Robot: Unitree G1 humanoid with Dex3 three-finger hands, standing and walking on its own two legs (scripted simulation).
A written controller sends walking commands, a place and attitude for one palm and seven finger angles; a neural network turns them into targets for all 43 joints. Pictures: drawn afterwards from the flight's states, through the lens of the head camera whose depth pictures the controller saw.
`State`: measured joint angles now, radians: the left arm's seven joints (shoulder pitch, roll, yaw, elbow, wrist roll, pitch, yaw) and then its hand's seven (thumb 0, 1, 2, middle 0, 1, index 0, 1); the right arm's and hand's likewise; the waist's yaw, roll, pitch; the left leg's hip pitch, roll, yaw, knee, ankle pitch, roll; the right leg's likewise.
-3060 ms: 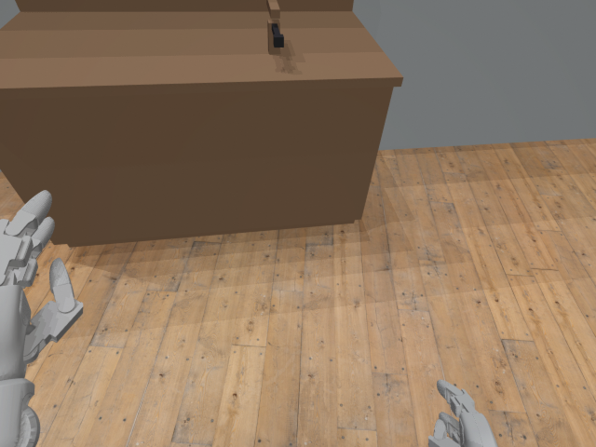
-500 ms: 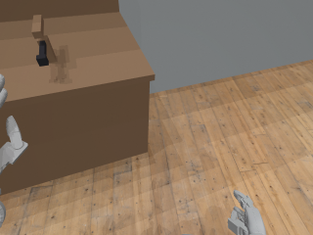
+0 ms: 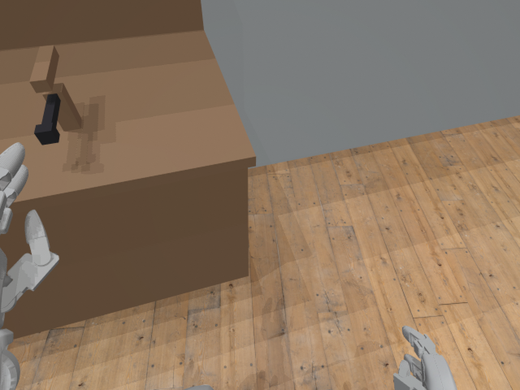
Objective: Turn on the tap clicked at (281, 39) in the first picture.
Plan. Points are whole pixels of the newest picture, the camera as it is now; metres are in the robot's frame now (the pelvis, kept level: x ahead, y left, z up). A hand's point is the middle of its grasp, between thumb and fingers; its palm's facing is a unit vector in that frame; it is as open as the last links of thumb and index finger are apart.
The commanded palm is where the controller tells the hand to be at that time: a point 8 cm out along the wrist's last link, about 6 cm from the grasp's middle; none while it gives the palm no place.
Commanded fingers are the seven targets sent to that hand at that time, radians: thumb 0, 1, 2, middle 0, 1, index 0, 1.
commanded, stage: take the last steps up to it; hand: left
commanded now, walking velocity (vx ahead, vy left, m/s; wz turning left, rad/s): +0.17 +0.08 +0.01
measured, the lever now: (47, 133) +0.51 +0.42 +0.08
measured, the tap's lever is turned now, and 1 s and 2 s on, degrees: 0 0 0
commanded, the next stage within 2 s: come to a stop and stand still in 0.12 s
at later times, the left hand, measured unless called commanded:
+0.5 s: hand (89, 207) +0.29 +0.23 +0.16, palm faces +0.41 -0.81 -0.42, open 7.4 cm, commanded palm +0.23 +0.27 +0.18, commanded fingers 0.00 0.90 0.90 -0.20 -0.30 -0.20 -0.30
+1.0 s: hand (76, 240) +0.25 +0.22 +0.17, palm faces +0.38 -0.85 -0.36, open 7.4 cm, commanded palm +0.20 +0.27 +0.18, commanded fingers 0.00 0.90 0.90 -0.20 -0.30 -0.20 -0.30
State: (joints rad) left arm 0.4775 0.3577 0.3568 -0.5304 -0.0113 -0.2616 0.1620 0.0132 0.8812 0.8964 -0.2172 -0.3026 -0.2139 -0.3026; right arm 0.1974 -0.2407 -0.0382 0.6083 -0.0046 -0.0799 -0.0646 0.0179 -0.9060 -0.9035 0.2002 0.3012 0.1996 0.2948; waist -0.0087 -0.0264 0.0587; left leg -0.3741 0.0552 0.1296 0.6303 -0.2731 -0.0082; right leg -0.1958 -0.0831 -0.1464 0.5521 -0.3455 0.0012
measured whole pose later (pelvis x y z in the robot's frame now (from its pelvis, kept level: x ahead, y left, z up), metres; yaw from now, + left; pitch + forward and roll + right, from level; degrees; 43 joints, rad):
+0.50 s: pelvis +0.07 -0.01 +0.00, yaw +0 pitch +0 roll +1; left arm 0.45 0.33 0.34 -0.45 -0.02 -0.19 0.16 0.01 0.88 0.90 -0.22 -0.30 -0.21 -0.30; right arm 0.18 -0.19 0.03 0.64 0.00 -0.06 -0.06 0.02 -0.90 -0.90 0.20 0.30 0.20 0.30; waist 0.00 0.01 0.05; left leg -0.35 0.01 0.05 0.83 -0.47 -0.03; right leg -0.29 -0.05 -0.12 0.56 -0.27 -0.03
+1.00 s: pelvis +0.03 -0.01 +0.00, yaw +0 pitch -1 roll -1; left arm 0.48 0.34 0.30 -0.46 -0.04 -0.17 0.15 0.01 0.88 0.90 -0.21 -0.30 -0.21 -0.30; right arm 0.22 -0.19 0.03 0.61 0.00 -0.06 -0.06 0.02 -0.90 -0.90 0.20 0.30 0.20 0.30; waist 0.00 0.03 -0.01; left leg -0.29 0.05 0.04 0.55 -0.24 -0.01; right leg -0.25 0.02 -0.08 0.50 -0.24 -0.04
